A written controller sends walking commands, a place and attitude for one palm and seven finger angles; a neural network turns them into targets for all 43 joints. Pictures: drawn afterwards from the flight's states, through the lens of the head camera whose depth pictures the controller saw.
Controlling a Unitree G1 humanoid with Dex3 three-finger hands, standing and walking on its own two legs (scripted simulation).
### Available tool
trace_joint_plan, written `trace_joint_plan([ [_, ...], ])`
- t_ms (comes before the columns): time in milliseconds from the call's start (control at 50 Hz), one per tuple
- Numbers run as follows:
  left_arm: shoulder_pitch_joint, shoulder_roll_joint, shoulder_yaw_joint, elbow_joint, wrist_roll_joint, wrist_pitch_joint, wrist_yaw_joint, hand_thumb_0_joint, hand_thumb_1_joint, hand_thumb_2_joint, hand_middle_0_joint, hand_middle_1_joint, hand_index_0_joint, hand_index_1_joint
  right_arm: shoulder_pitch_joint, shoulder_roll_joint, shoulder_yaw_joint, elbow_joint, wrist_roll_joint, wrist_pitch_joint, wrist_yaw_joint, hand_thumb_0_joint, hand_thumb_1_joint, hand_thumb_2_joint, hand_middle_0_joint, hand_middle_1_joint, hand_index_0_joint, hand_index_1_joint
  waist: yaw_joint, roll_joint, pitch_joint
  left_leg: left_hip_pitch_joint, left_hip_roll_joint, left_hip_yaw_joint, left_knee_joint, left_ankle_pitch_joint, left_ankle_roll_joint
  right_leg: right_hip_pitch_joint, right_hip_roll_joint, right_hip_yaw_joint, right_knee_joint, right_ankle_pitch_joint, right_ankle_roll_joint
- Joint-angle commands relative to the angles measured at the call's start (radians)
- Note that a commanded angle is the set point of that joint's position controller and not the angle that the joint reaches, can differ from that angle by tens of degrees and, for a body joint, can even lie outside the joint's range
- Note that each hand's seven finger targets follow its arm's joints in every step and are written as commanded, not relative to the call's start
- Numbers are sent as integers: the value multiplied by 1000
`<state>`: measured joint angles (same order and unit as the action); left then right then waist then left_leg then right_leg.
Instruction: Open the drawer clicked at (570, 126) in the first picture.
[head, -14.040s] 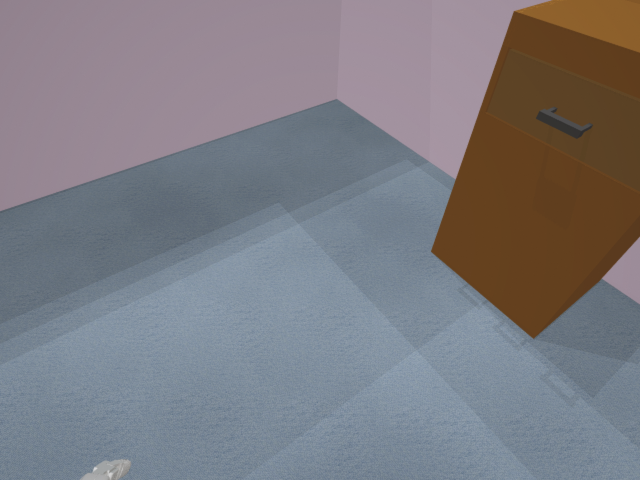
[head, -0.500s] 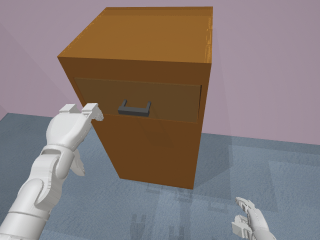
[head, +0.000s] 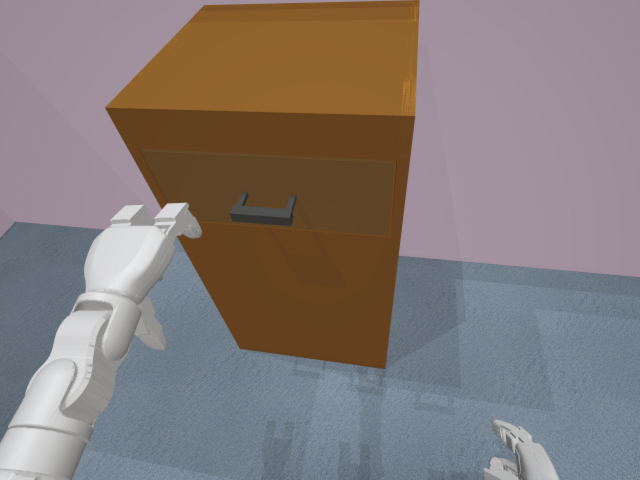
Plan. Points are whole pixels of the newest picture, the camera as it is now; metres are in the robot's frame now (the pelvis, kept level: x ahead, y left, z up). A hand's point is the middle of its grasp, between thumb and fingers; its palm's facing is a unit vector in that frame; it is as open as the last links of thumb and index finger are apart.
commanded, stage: move the hooked fingers above the handle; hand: left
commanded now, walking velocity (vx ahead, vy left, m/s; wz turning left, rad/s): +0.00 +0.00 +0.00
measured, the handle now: (264, 207) +0.55 +0.19 -0.02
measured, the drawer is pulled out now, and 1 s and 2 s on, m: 0.00 0.00 0.00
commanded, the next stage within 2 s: none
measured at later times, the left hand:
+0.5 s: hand (197, 251) +0.37 +0.22 +0.08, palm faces -0.01 -0.05 -1.00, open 13.8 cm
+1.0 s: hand (230, 231) +0.43 +0.20 +0.06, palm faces -0.06 -0.02 -1.00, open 13.8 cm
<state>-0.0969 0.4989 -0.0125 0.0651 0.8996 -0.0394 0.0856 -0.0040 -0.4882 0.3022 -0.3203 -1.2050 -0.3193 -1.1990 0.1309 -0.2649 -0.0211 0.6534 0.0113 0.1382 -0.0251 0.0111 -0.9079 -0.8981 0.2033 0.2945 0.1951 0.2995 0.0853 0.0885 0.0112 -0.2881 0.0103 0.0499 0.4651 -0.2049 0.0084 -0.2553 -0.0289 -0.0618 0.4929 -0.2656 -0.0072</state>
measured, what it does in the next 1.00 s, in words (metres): stands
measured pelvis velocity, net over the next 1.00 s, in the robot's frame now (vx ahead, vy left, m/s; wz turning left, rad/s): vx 0.02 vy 0.00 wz -0.01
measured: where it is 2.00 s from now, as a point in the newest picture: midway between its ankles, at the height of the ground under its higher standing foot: outside the picture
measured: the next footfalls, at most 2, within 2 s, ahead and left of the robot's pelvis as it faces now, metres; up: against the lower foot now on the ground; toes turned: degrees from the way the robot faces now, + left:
none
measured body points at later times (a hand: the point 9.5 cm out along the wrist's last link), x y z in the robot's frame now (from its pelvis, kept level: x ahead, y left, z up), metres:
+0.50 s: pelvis +0.00 +0.00 +0.00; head +0.03 -0.03 +0.44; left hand +0.36 +0.22 +0.13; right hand +0.15 -0.25 -0.14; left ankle +0.02 +0.12 -0.74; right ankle -0.01 -0.11 -0.74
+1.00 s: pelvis +0.02 +0.00 -0.01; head +0.06 -0.03 +0.44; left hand +0.42 +0.20 +0.11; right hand +0.12 -0.26 -0.15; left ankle +0.02 +0.12 -0.74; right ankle -0.01 -0.11 -0.74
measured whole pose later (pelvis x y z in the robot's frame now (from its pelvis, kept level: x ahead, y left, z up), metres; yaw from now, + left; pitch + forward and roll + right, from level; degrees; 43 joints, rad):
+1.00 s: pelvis +0.02 +0.00 -0.01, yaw -1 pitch +8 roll +1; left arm -0.54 0.43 -0.14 0.63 1.00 -0.03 0.12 0.00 -0.49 0.30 -0.32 -1.20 -0.32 -1.20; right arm 0.25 -0.26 -0.05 0.68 0.02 0.14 -0.03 0.01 -0.91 -0.90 0.20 0.29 0.20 0.30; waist 0.01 0.06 -0.06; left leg -0.43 0.02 0.06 0.56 -0.27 0.01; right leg -0.40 -0.02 -0.05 0.59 -0.32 -0.01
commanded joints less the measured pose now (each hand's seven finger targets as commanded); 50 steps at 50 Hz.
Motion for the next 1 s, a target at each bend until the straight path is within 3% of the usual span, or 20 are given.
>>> trace_joint_plan([
  [0, -259, 192, 79, -163, -5, 28, -2, 0, -500, 300, -300, -1200, -300, -1200, -127, -102, -30, -159, -1, -40, -9, 0, -900, -900, 200, 300, 200, 300, -19, -95, -254, 109, -42, -10, -51, 150, 27, 81, 31, 35, -82, 172, -8],
  [80, -335, 196, 65, -103, -2, -4, -36, 0, -500, 300, -300, -1200, -300, -1200, -111, -101, -22, -152, -4, -44, -22, 0, -900, -900, 200, 300, 200, 300, -33, -123, -199, 91, -45, -10, -55, 110, 32, 51, 33, 35, -98, 136, -6],
  [120, -429, 189, 50, -105, 7, -38, -31, 0, -500, 300, -300, -1200, -300, -1200, -97, -99, -22, -147, -6, -50, -27, 0, -900, -900, 200, 300, 200, 300, -40, -97, -220, 104, -45, -17, -51, 111, 30, 32, 34, 32, -92, 124, -10],
  [160, -474, 219, 78, -92, 16, -67, -13, 0, -500, 300, -300, -1200, -300, -1200, -88, -96, -23, -142, -7, -59, -30, 0, -900, -900, 200, 300, 200, 300, -34, -65, -245, 109, -47, -19, -43, 111, 29, 33, 33, 37, -88, 113, -13],
  [220, -500, 229, 102, -27, 26, -87, 22, 0, -500, 300, -300, -1200, -300, -1200, -63, -90, -32, -126, -6, -61, -34, 0, -900, -900, 200, 300, 200, 300, -28, -63, -271, 104, -48, -17, -30, 131, 28, 31, 36, 36, -74, 135, -16],
  [240, -515, 249, 123, -2, 30, -87, 31, 0, -500, 300, -300, -1200, -300, -1200, -54, -95, -33, -120, -4, -61, -33, 0, -900, -900, 200, 300, 200, 300, -29, -54, -274, 94, -47, -20, -31, 130, 25, 33, 39, 36, -74, 126, -18],
  [320, -543, 184, 65, 55, 43, -59, 60, 0, -500, 300, -300, -1200, -300, -1200, -41, -93, -42, -114, 1, -57, -23, 0, -900, -900, 200, 300, 200, 300, -34, -42, -301, 88, -44, -13, -17, 164, 22, 16, 41, 29, -50, 163, -21],
  [420, -566, 168, 30, 155, 52, -8, 44, 0, -500, 300, -300, -1200, -300, -1200, -17, -109, -48, -114, 5, -46, -22, 0, -900, -900, 200, 300, 200, 300, -47, -116, -316, 61, -42, -4, -8, 163, 29, 26, 39, 33, -42, 190, -17],
  [520, -639, 169, 16, 123, 54, -35, 27, 0, -500, 300, -300, -1200, -300, -1200, 18, -114, -57, -119, 1, -39, -22, 0, -900, -900, 200, 300, 200, 300, -55, -102, -376, 82, -42, -16, 12, 219, 34, 29, 42, 33, -15, 244, -21],
  [560, -666, 151, 1, 132, 49, -54, 33, 0, -500, 300, -300, -1200, -300, -1200, 28, -110, -61, -117, 3, -41, -23, 0, -900, -900, 200, 300, 200, 300, -65, -89, -353, 83, -40, -19, 17, 213, 35, 1, 44, 32, -14, 231, -22],
  [600, -692, 159, 17, 151, 54, -69, 51, 0, -500, 300, -300, -1200, -300, -1200, 52, -111, -67, -103, 1, -44, -23, 0, -900, -900, 200, 300, 200, 300, -65, -86, -363, 87, -38, -21, 27, 232, 34, -13, 48, 30, -4, 242, -25],
  [640, -683, 234, 95, 196, 68, -68, 75, 0, -500, 300, -300, -1200, -300, -1200, 67, -119, -69, -92, -1, -40, -24, 0, -900, -900, 200, 300, 200, 300, -49, -92, -382, 62, -41, -19, 34, 254, 31, 11, 50, 31, 8, 260, -28],
  [700, -723, 187, 61, 229, 82, -52, 110, 0, -500, 300, -300, -1200, -300, -1200, 70, -108, -70, -84, 2, -38, -19, 0, -900, -900, 200, 300, 200, 300, -55, -65, -380, 53, -38, -12, 42, 270, 27, -14, 50, 28, 23, 275, -30],
  [760, -729, 186, 58, 281, 96, -19, 127, 0, -500, 300, -300, -1200, -300, -1200, 81, -115, -74, -80, 4, -35, -12, 0, -900, -900, 200, 300, 200, 300, -58, -75, -393, 44, -35, -9, 49, 277, 25, -18, 53, 26, 32, 277, -31],
  [780, -739, 153, 22, 304, 99, -5, 126, 0, -500, 300, -300, -1200, -300, -1200, 81, -114, -76, -80, 5, -33, -11, 0, -900, -900, 200, 300, 200, 300, -69, -78, -392, 49, -36, -4, 52, 270, 27, -29, 53, 26, 30, 275, -29],
  [900, -831, 101, -57, 349, 98, 11, 87, 0, -500, 300, -300, -1200, -300, -1200, 108, -120, -81, -85, 6, -25, -13, 0, -900, -900, 200, 300, 200, 300, -103, -102, -415, 64, -35, -6, 69, 254, 37, -49, 52, 32, 27, 281, -24],
  [940, -876, 125, -41, 385, 94, -5, 74, 0, -500, 300, -300, -1200, -300, -1200, 119, -124, -79, -82, 5, -24, -20, 0, -900, -900, 200, 300, 200, 300, -114, -134, -391, 42, -40, -9, 74, 233, 41, -52, 51, 33, 23, 271, -23],
  [980, -918, 150, -20, 401, 99, -34, 75, 0, -500, 300, -300, -1200, -300, -1200, 132, -120, -80, -73, 3, -22, -24, 0, -900, -900, 200, 300, 200, 300, -113, -110, -393, 43, -41, -10, 83, 231, 42, -68, 51, 37, 34, 273, -24],
])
